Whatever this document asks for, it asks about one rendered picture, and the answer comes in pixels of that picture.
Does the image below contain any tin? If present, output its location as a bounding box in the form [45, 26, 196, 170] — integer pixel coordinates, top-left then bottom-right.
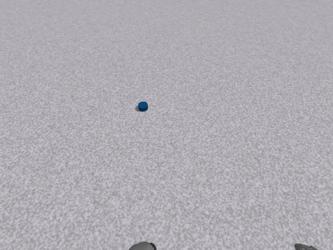
[138, 102, 148, 111]

